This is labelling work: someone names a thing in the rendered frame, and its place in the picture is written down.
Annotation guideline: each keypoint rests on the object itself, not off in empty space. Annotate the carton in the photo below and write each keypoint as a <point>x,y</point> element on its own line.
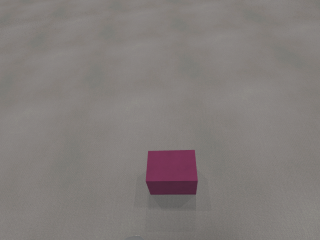
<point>171,172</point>

